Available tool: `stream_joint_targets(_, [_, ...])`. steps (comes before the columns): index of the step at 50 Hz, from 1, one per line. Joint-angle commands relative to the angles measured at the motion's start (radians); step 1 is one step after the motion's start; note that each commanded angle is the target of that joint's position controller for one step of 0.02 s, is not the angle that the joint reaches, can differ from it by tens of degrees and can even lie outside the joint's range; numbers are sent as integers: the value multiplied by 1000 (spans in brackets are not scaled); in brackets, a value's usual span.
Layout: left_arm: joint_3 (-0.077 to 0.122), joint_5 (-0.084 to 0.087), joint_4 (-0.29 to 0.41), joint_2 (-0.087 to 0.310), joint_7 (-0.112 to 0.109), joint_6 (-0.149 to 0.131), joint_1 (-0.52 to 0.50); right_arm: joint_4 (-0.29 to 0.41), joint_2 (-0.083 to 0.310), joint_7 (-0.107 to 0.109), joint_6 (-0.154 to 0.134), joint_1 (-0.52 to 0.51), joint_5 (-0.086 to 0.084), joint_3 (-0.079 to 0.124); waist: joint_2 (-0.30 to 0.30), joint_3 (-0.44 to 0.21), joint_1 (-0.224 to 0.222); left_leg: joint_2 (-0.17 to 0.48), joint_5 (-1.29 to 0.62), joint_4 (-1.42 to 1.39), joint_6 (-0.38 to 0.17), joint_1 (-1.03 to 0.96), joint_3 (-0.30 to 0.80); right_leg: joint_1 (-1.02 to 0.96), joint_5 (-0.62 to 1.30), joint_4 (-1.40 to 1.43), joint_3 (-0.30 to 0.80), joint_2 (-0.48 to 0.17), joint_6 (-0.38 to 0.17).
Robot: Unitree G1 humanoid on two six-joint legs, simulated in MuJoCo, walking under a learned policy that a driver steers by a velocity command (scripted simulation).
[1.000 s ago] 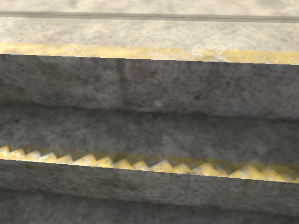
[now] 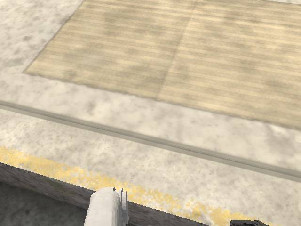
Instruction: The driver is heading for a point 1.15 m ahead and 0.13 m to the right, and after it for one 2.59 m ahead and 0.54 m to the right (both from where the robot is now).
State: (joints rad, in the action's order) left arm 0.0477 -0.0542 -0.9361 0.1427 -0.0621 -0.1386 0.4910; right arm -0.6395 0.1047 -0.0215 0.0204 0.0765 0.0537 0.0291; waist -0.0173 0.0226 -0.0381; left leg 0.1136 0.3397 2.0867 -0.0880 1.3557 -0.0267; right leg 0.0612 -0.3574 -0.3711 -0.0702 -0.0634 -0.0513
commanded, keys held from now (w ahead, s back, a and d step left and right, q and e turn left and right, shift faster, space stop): w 1.00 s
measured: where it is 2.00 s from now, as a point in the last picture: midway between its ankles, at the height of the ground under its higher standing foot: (149, 58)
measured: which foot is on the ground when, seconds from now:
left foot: up 0.00-0.12, down 0.14-0.82, up 0.84-1.00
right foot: down 0.00-0.18, up 0.20-0.76, down 0.78-1.00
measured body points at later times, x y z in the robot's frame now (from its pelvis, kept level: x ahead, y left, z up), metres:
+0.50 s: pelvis +0.25 +0.09 +0.22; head +0.29 +0.11 +0.67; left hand +0.60 +0.19 +0.23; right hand +0.07 -0.12 +0.11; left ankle +0.25 +0.17 -0.52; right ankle +0.21 -0.01 -0.22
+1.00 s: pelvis +0.45 +0.04 +0.36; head +0.42 +0.08 +0.80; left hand +0.48 +0.31 +0.20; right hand +0.62 -0.20 +0.30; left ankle +0.49 +0.18 -0.15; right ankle +0.47 -0.03 -0.30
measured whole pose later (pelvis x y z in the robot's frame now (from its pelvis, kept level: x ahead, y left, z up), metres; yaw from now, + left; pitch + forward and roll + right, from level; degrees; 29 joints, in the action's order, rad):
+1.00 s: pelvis +0.45 +0.04 +0.36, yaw -1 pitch +0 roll -3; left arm 0.08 -0.05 -1.03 0.27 -0.03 -0.04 0.34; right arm -0.63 0.15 0.00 -0.07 0.18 0.02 0.05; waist 0.02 -0.09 0.03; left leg -0.05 0.09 1.83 -0.12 0.94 0.16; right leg 0.51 -0.54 -1.07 -0.20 0.02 -0.10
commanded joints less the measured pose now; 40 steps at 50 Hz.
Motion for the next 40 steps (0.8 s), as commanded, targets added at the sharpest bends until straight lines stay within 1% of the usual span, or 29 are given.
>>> stream_joint_targets(1, [26, -4, -19, 105, -5, 19, 173, 237, -59, -23, -23, -416, -14, -43, 122, 60, -87, 46, 132, -49, 7, 348, -19, -261, 113, 291, 266, -273, -204])
stream_joint_targets(2, [25, 16, -13, 126, -8, 27, 148, 251, -53, -33, -9, -389, -23, -53, 169, 102, -74, 56, 192, -269, -7, 190, -122, -186, 221, 450, 204, -251, -231])
stream_joint_targets(3, [19, 59, -43, 86, -21, 32, 196, 285, -84, -35, 10, -438, -41, -74, 192, 112, -123, 60, 315, -394, -71, 39, -121, -149, 403, 499, 152, -252, -212])
stream_joint_targets(4, [8, 68, -62, 74, -29, 40, 202, 277, -104, -34, 27, -368, -48, -78, 173, 40, -87, 16, 290, -479, -102, -163, -166, -141, 632, 491, 64, -221, -204])
stream_joint_targets(5, [2, 84, 3, 123, -4, 13, 36, 197, -31, -22, 33, -172, -66, -41, 163, -53, 56, -89, 259, -596, -111, -558, -301, 5, 1419, 357, -43, -191, -178])
stream_joint_targets(6, [13, 118, 28, 211, 20, -22, -12, 115, 20, -9, 42, 86, -77, -17, 242, -216, 169, -145, 137, -600, -130, -888, -238, 74, 1926, 166, -15, -261, -165])
stream_joint_targets(7, [57, 170, 43, 346, 55, -51, -48, 65, 92, 11, 44, 281, -54, 13, 262, -376, 294, -206, 65, -778, -135, -1120, -197, 46, 2127, -71, -20, -251, -130])
stream_joint_targets(8, [71, 172, 88, 341, 85, -79, -101, 13, 200, 14, 36, 368, -38, 62, 196, -456, 305, -194, 188, -989, -122, -1267, 52, 147, 1881, -306, 43, -174, -117])
stream_joint_targets(9, [54, 147, 139, 240, 123, -78, -88, -4, 286, 43, 33, 358, -12, 98, -122, -448, 275, 55, 466, -1346, -209, -1365, 591, 460, 1329, -701, 91, 12, -69])
stream_joint_targets(10, [68, 109, 163, 214, 127, -67, -185, 2, 324, 45, 42, 296, 2, 114, -188, -540, 264, 168, 573, -1754, -175, -1322, 981, 509, 477, -1257, 259, 167, -54])
stream_joint_targets(11, [45, 60, 255, 61, 121, -55, -235, -12, 299, 36, 20, 166, -14, 104, -130, -474, 183, 210, 566, -1777, -132, -1213, 961, 639, 422, -1679, 375, 183, -21])
stream_joint_targets(12, [36, 35, 330, 8, 110, -43, -292, -71, 236, 30, -9, 109, -33, 92, -16, -301, 87, 194, 544, -1721, -121, -1067, 842, 748, 470, -1799, 309, 136, -48])
stream_joint_targets(13, [13, 21, 379, -39, 105, -35, -340, -155, 155, 30, -40, 126, -39, 71, 2, -143, 53, 201, 434, -1673, -130, -973, 706, 891, 451, -1886, 278, 128, -80])
stream_joint_targets(14, [-12, 6, 336, -81, 92, -28, -275, -242, 61, 27, -69, 186, -42, 44, 49, -26, 44, 122, 226, -1579, -77, -1005, 554, 962, 419, -1850, 287, 126, -107])
stream_joint_targets(15, [-15, -11, 321, -54, 82, -11, -280, -298, 61, 39, -79, 301, -44, 40, 4, -48, 115, 34, -208, -1515, -77, -1195, 510, 941, 311, -1742, 277, 150, -81])
stream_joint_targets(16, [-10, -3, 323, -32, 91, -7, -283, -338, 69, 55, -99, 378, -27, 45, 4, -57, 124, 56, -572, -1490, -107, -1377, 459, 1054, 212, -1747, 278, 184, -65])
stream_joint_targets(19, [-34, 9, 368, -27, 99, 17, -516, -388, 40, 74, -131, 559, -45, 42, -15, -112, 188, 10, -823, -1610, -92, -1578, 344, 1067, 86, -1571, 132, 151, -42])
stream_joint_targets(20, [-42, 22, 381, -52, 105, 34, -526, -382, 38, 77, -149, 591, -27, 37, 5, -137, 159, 42, -854, -1621, -104, -1643, 351, 1113, 49, -1582, 130, 146, -39])
stream_joint_targets(24, [-101, 4, 429, -153, 126, 69, -675, -341, -20, 67, -190, 598, -18, 2, 22, -121, 108, 68, -539, -1741, -162, -1416, 390, 1231, 44, -1840, 21, 78, -47])
stream_joint_targets(26, [-108, 15, 479, -167, 95, 84, -769, -304, 78, 48, -218, 532, 3, 27, -66, -100, 63, 184, -392, -1845, -229, -1327, 475, 1424, -35, -2256, 33, 65, -67])
stream_joint_targets(27, [-108, 12, 504, -162, 77, 94, -807, -302, 99, 38, -226, 527, 1, 36, -44, -65, 53, 201, -208, -1859, -220, -1319, 463, 1527, -47, -2344, 74, 37, -78])
stream_joint_targets(29, [-112, 12, 548, -162, 75, 106, -929, -331, 50, 27, -206, 565, -19, 21, 45, 16, 65, 123, 4, -1924, -123, -1193, 327, 1492, 37, -2081, 28, -20, -105])
stream_joint_targets(30, [-110, 30, 556, -133, 81, 110, -975, -339, 25, 28, -187, 586, -23, 15, 56, 44, 94, 63, 45, -2006, -91, -1087, 268, 1364, 87, -1857, -61, -27, -92])
stream_joint_targets(32, [-114, 64, 583, -138, 88, 129, -1033, -350, 42, 59, -160, 660, -33, 19, -108, 56, 165, 76, -159, -2189, -141, -1087, 247, 1205, 26, -1630, -137, -32, -90])
stream_joint_targets(35, [-118, 81, 504, -202, 84, 148, -868, -340, 69, 74, -138, 715, -43, 31, -154, -62, 153, 76, -788, -2117, -153, -1277, 90, 871, -108, -1249, -215, 6, -126])
stream_joint_targets(36, [-113, 97, 466, -181, 71, 155, -758, -306, 108, 66, -146, 646, -45, 38, -206, -141, 96, 70, -1260, -2005, -154, -1259, 27, 672, -252, -1164, -246, 80, -133])
stream_joint_targets(38, [-66, 89, 399, -93, 55, 171, -555, -298, 180, 51, -162, 653, -62, 55, -305, -241, 34, 131, -1799, -1732, -169, -1406, 36, 509, -399, -985, -223, 170, -131])
stream_joint_targets(39, [-33, 61, 376, -22, 40, 168, -430, -294, 201, 33, -175, 621, -81, 63, -339, -315, -37, 144, -1887, -1538, -151, -1393, 25, 357, -356, -911, -124, 160, -149])
stream_joint_targets(40, [-3, 49, 317, 53, 34, 159, -281, -238, 193, 8, -189, 536, -99, 63, -218, -342, -95, 70, -1650, -1252, -103, -1070, 4, 165, -536, -783, 239, -2, -202])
